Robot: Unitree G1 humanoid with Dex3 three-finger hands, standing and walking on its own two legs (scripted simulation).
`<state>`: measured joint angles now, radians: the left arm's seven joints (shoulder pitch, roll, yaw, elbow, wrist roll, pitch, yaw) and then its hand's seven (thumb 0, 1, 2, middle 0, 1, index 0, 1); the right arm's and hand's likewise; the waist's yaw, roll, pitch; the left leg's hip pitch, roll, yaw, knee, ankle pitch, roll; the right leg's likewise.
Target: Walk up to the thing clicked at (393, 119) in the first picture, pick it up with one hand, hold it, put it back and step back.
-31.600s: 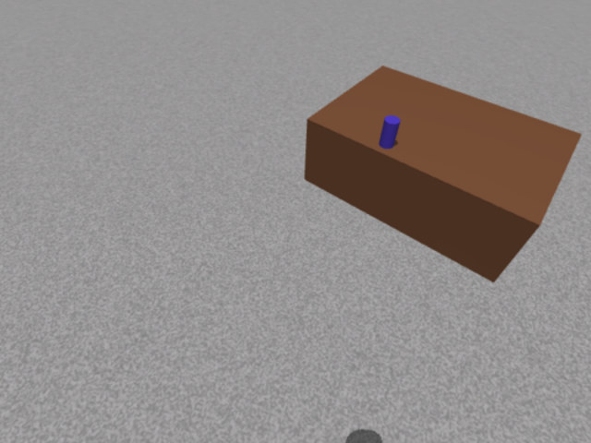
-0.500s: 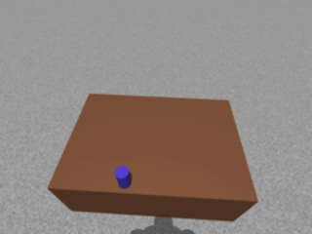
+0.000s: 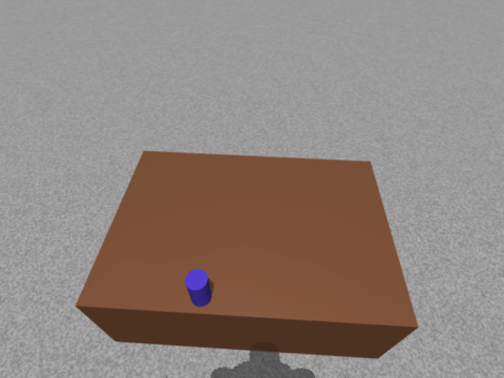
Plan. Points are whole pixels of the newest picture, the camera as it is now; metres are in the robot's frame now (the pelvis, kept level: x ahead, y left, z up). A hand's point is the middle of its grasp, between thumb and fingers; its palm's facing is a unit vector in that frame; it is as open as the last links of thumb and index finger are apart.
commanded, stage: stand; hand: left
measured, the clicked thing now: (199, 288) +0.42 +0.16 -0.36
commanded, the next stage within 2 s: step back in 0.28 s
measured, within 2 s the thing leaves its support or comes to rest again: neither
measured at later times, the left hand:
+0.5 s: hand out of the picture +0.07 +0.27 -0.17, palm faces +0.00 -0.92 -0.39, open 7.4 cm
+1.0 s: hand out of the picture -0.03 +0.30 -0.19, palm faces -0.12 -0.91 -0.38, open 7.4 cm
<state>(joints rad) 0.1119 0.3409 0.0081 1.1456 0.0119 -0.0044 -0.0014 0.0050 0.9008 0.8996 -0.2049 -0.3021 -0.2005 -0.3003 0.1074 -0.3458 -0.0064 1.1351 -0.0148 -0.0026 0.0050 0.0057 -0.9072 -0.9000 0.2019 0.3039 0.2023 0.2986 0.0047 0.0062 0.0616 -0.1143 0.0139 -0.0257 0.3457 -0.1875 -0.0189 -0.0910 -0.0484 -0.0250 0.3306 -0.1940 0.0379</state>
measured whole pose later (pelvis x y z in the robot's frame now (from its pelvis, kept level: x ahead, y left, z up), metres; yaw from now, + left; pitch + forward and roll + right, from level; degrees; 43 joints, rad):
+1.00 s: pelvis -0.13 +0.03 -0.02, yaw -5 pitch -1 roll -1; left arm 0.17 0.42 0.07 0.91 0.02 0.06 0.01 0.01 0.90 0.90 -0.20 -0.30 -0.20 -0.30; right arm 0.14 -0.36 -0.06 0.88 -0.03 0.03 0.00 0.01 -0.90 -0.90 0.21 0.30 0.21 0.30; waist 0.00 -0.04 0.19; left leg -0.41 0.03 0.05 0.60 -0.17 0.04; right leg -0.34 0.05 0.12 0.97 -0.51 0.03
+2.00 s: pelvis -0.39 -0.01 -0.02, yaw -4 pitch -1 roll +2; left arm 0.19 0.35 0.06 0.84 0.04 0.04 0.01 0.01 0.90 0.90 -0.21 -0.30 -0.20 -0.30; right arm 0.15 -0.42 -0.05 0.85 0.00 0.06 -0.02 0.01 -0.91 -0.90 0.20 0.30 0.20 0.30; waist 0.03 0.03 0.14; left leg -0.46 -0.12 -0.15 1.16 -0.49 -0.01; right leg -0.33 -0.02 0.04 0.61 -0.26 -0.02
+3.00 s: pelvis -0.65 +0.00 -0.02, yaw +0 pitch -3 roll +1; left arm 0.23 0.40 0.06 0.96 0.02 0.02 -0.02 0.01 0.90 0.90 -0.20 -0.30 -0.20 -0.30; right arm 0.24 -0.34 -0.05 0.99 -0.05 0.01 0.02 0.01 -0.91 -0.90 0.20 0.30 0.20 0.30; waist 0.01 -0.03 0.04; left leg -0.18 -0.02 -0.02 0.55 -0.32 0.02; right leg -0.34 -0.02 0.01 0.79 -0.46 -0.02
